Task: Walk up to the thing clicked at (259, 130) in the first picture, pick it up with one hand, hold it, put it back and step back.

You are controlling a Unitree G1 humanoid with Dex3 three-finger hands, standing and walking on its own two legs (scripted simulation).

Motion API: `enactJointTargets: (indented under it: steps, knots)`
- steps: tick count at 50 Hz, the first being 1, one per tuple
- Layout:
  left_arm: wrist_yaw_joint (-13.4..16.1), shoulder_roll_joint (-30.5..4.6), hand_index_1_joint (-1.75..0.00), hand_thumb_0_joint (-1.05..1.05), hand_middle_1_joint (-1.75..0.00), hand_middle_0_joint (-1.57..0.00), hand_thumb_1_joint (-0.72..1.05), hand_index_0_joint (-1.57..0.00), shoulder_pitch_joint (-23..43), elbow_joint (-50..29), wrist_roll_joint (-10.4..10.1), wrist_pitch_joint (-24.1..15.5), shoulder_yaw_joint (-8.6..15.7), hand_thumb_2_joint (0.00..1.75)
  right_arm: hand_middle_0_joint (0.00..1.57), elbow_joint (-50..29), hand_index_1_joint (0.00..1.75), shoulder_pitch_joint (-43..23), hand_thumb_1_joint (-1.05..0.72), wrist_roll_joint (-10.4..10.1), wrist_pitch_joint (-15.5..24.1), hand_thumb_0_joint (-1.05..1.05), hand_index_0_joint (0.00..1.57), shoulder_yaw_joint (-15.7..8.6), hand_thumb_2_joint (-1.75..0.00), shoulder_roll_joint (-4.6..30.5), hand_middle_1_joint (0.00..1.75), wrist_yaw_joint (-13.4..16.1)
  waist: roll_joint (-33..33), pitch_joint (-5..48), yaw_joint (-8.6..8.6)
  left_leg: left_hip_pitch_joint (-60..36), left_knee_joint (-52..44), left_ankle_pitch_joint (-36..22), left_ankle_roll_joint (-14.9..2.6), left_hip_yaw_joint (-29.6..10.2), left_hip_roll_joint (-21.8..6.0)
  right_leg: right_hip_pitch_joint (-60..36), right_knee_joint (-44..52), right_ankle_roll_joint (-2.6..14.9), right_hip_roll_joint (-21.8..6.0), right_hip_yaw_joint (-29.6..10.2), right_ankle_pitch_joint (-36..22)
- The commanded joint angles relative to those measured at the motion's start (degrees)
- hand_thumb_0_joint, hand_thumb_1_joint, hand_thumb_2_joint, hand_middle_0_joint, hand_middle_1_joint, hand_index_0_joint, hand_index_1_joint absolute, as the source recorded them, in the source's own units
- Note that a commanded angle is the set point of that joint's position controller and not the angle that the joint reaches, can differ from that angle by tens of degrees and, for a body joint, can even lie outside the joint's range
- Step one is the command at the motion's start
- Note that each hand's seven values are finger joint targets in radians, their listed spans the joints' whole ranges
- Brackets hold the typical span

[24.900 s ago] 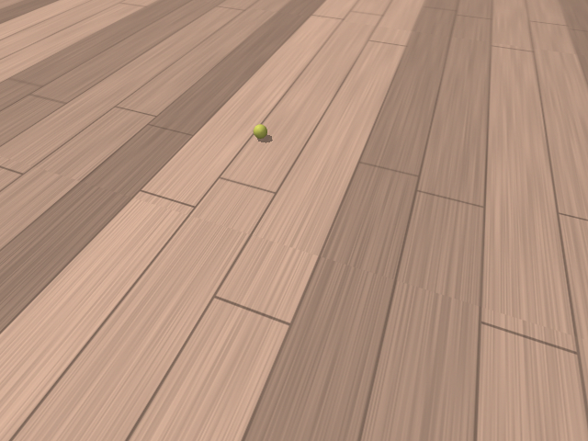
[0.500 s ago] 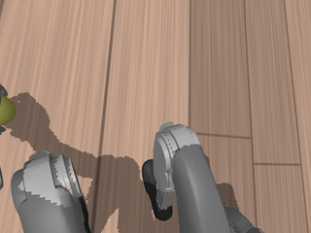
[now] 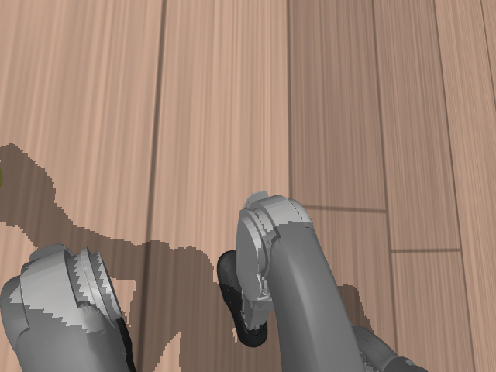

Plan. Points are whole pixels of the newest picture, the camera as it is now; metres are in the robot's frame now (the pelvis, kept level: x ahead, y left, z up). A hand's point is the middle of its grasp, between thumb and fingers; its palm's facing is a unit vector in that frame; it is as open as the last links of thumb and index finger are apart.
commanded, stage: rest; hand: left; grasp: from above
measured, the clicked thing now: out of the picture +0.43 +0.32 -0.25
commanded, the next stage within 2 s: open in 0.02 s
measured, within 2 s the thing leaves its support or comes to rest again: neither
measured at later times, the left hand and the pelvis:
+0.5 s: hand out of the picture +0.41 +0.33 -0.24, palm faces -0.44 -0.16 -0.88, open 12.4 cm; pelvis +0.00 +0.00 +0.00, yaw -1 degrees
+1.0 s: hand out of the picture +0.41 +0.33 -0.24, palm faces -0.45 -0.16 -0.88, open 13.8 cm; pelvis +0.00 +0.00 +0.00, yaw -1 degrees
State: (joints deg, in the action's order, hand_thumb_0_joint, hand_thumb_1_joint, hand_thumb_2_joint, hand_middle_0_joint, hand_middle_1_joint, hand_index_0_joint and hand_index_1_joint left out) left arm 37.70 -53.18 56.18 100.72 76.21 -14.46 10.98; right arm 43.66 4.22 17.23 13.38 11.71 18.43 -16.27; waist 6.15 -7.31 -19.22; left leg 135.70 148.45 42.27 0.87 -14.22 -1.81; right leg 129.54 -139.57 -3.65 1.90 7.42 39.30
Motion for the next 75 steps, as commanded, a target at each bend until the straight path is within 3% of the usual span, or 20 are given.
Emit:
enactJointTargets:
  steps: [1,6,13,16,23,25,28,31,33,42,46,52,57,59,62,64,65,69,72,75]
  knots:
    - [1.9,-13.4,-0.9,0.0,-0.92,-0.86,0.52,-0.88,13.1,-4.5,-1.0,0.1,-0.2,0.96,0.2,0.3,0.3,10.8,-0.91,0.0,0.3,0.0,0.2,-4.9,-0.9,18.6,0.3,0.2,-25.8,36.6,-2.45,-28.0,-14.5,-13.3,-1.43,7.0,-0.3,-19.6,11.8,4.26,2.6,7.3,-15.9]
    - [2.2,-13.1,-0.91,0.0,-0.93,-0.87,0.53,-0.88,13.3,-4.3,-1.3,-0.3,-1.1,0.96,0.2,0.0,0.3,9.7,-0.91,-0.3,0.5,0.0,0.2,-4.4,-0.9,18.7,0.3,0.4,-25.7,35.9,-2.04,-26.7,-15.0,-12.3,-1.43,6.6,-0.5,-19.8,12.1,4.39,2.9,7.2,-14.8]
    - [2.5,-13.5,-0.88,0.0,-0.9,-0.34,-0.03,-0.37,14.1,-4.4,-1.1,-0.3,-1.6,0.82,0.2,-0.2,0.3,9.8,-0.89,0.3,0.9,0.0,0.2,-3.4,-0.9,18.8,0.3,-0.1,-25.9,34.9,-3.02,-27.4,-15.0,-12.6,-1.35,6.3,-0.6,-19.8,11.9,4.17,2.8,7.9,-15.3]
    - [2.5,-14.1,-0.91,0.0,-0.92,-0.25,-0.27,-0.27,14.2,-4.0,-1.3,-0.1,-1.1,0.86,0.2,-0.2,0.3,10.2,-0.89,0.4,1.1,0.0,0.2,-3.2,-0.9,19.0,0.3,-0.2,-25.5,34.6,-3.31,-26.7,-14.9,-12.0,-1.55,6.5,-0.5,-19.6,12.4,4.09,2.9,7.9,-14.7]
    - [2.0,-14.3,-1.01,0.0,-1.02,-0.12,-0.47,-0.12,13.2,-4.1,-1.4,0.4,-1.2,1.0,0.2,-0.9,0.3,9.8,-0.89,0.1,1.4,0.0,0.2,-2.9,-0.9,18.8,0.3,-0.4,-27.3,35.6,-2.69,-28.7,-15.8,-13.3,-0.98,5.7,-0.6,-19.8,11.7,4.38,2.8,8.1,-15.8]
    - [1.9,-14.0,-1.03,0.0,-1.04,-0.09,-0.5,-0.09,13.3,-4.3,-1.5,0.5,-1.6,1.01,0.2,-0.6,0.3,10.0,-0.89,0.2,1.5,0.0,0.2,-2.8,-0.9,18.9,0.3,-0.7,-27.0,34.4,-3.05,-27.5,-15.6,-13.0,-1.13,6.0,-0.6,-19.8,11.9,4.24,2.8,8.1,-15.6]
    - [1.9,-14.7,-1.05,0.0,-1.06,-0.08,-0.51,-0.08,12.0,-4.7,-2.2,0.6,-0.7,1.02,0.2,-0.8,0.3,9.7,-0.89,-0.1,1.3,0.0,0.2,-3.3,-0.9,19.4,0.3,-0.2,-27.7,35.9,-1.78,-27.9,-16.2,-12.8,-1.06,6.0,-0.6,-20.2,12.5,4.48,3.0,8.0,-15.1]
    - [1.6,-13.2,-1.06,0.0,-1.07,-0.08,-0.5,-0.08,13.1,-4.4,-1.6,0.5,-1.9,1.04,0.2,-0.7,0.3,10.4,-0.89,0.0,1.1,0.0,0.2,-2.8,-0.9,18.5,0.3,-0.5,-26.9,35.0,-3.27,-27.8,-15.6,-13.4,-1.09,5.9,-0.5,-19.6,11.5,4.41,2.8,8.2,-16.0]
    - [1.7,-14.1,-1.04,0.0,-1.04,-0.07,-0.52,-0.07,13.2,-5.3,-2.1,0.4,-1.3,1.02,0.2,-0.7,0.3,10.0,-0.89,-0.1,1.1,0.0,0.2,-3.4,-0.9,19.1,0.3,-0.2,-27.5,36.1,-2.5,-28.3,-15.7,-13.5,-1.06,5.9,-0.6,-19.9,12.1,4.41,2.9,8.0,-15.9]
    - [1.4,-13.5,-1.04,0.0,-1.06,-0.06,-0.48,-0.08,13.9,-3.9,-1.5,0.0,-2.5,0.96,0.2,-1.2,0.3,9.4,-0.89,-0.3,1.3,0.0,0.2,-2.6,-0.9,18.8,0.3,-0.3,-26.4,32.5,-3.6,-26.8,-15.8,-10.5,-1.16,5.8,-0.6,-18.5,12.2,4.36,2.7,8.0,-13.3]
    - [1.5,-14.3,-1.06,0.0,-1.07,-0.07,-0.48,-0.08,13.6,-5.5,-1.7,0.1,-1.7,1.01,0.2,-1.0,0.3,9.8,-0.89,-0.1,1.7,0.0,0.2,-3.0,-0.9,19.2,0.3,-0.4,-27.5,35.3,-2.59,-29.5,-16.3,-12.9,-0.78,5.6,-0.6,-18.9,11.8,4.42,2.7,8.2,-15.0]
    - [1.4,-13.6,-1.05,0.0,-1.06,-0.07,-0.48,-0.08,12.9,-5.0,-2.0,0.5,-2.2,0.98,0.2,-1.4,0.3,10.1,-0.89,-0.2,1.6,0.0,0.2,-3.5,-0.9,19.9,0.3,-0.3,-26.8,35.6,-2.93,-28.2,-15.5,-13.1,-1.21,6.4,-0.5,-20.1,12.6,4.25,2.9,7.7,-15.7]
    - [1.4,-15.7,-1.0,0.0,-1.01,-0.06,-0.52,-0.07,13.9,-9.9,-2.1,0.9,-0.4,0.98,0.2,-1.5,0.3,10.3,-0.9,-0.7,1.4,0.0,0.2,-4.0,-0.9,19.2,0.3,-0.4,-29.1,38.7,-1.35,-29.4,-15.6,-14.9,-0.95,6.4,-0.7,-21.2,12.1,4.49,2.9,7.3,-17.0]
    - [1.2,-18.3,-1.0,0.0,-1.01,-0.06,-0.52,-0.07,13.9,-16.1,-2.5,1.1,2.4,0.99,0.2,-1.1,0.3,11.5,-0.9,-1.0,1.0,0.0,0.2,-5.2,-0.9,19.4,0.3,-0.4,-33.0,43.5,0.35,-32.1,-16.8,-16.5,-0.58,6.8,-0.5,-22.0,12.1,4.82,2.7,7.2,-17.8]
    - [-0.7,-11.4,-1.0,0.0,-1.0,-0.06,-0.53,-0.06,11.7,-23.6,-4.1,2.1,-0.8,1.0,0.2,-1.7,0.3,9.8,-0.91,-2.5,0.4,0.0,0.2,-7.1,-0.9,17.4,0.3,-0.9,-37.6,48.1,2.78,-36.2,-18.6,-19.1,0.31,7.1,-0.4,-20.0,11.7,5.38,2.4,7.0,-19.4]
    - [-2.1,-10.0,-1.0,0.0,-1.0,-0.06,-0.53,-0.06,9.4,-26.2,-4.9,3.7,-0.4,1.0,0.2,-0.8,0.3,11.4,-0.9,-3.6,-0.7,0.0,0.2,-8.8,-0.9,16.8,0.3,-1.3,-36.9,49.5,3.98,-35.3,-18.9,-20.1,-0.08,8.4,0.0,-20.1,12.6,5.31,2.3,6.1,-20.6]
    - [-2.9,-9.8,-1.0,0.0,-1.0,-0.06,-0.52,-0.07,8.3,-28.9,-5.8,4.5,0.5,0.99,0.2,-0.7,0.3,11.6,-0.9,-4.5,-1.5,0.0,0.2,-9.9,-0.9,16.7,0.3,-1.3,-36.6,51.8,5.52,-36.0,-20.0,-20.2,-0.11,8.7,0.2,-20.1,13.1,5.46,2.1,5.7,-20.4]
    - [-8.6,-2.5,-1.01,0.0,-1.01,-0.07,-0.54,-0.06,8.3,-31.9,-7.6,7.9,-4.6,1.01,0.2,-0.7,0.3,12.6,-0.91,-8.2,-4.3,0.0,0.2,-12.8,-0.9,15.3,0.3,-1.1,-31.8,50.8,6.1,-34.2,-22.6,-16.8,-1.11,9.8,0.5,-18.1,16.4,5.68,1.6,3.6,-17.7]
    - [-13.5,0.2,-1.02,0.0,-1.01,-0.07,-0.54,-0.07,9.0,-38.7,-9.7,9.5,-6.2,1.02,0.2,-1.5,0.3,14.3,-0.91,-10.1,-6.8,0.0,0.2,-14.6,-0.91,14.4,0.3,-0.1,-28.0,53.5,7.32,-36.4,-26.4,-15.6,-1.62,10.3,0.8,-21.3,20.3,5.68,1.1,2.3,-16.7]
    - [-18.4,4.0,-1.02,0.0,-1.01,-0.07,-0.55,-0.06,11.0,-40.7,-10.7,10.2,-8.8,1.03,0.2,-2.1,0.3,14.8,-0.91,-11.7,-8.9,0.0,0.2,-16.1,-0.91,13.5,0.3,1.5,-24.4,52.1,6.4,-36.9,-29.6,-12.7,-1.67,9.3,1.1,-20.6,22.1,6.01,0.5,1.6,-14.0]
